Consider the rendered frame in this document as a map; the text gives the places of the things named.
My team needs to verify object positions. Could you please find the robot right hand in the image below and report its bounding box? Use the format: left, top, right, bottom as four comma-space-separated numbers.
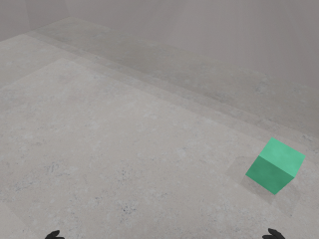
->
262, 228, 285, 239

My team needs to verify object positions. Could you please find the carton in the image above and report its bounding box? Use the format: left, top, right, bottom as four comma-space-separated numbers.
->
245, 137, 306, 195

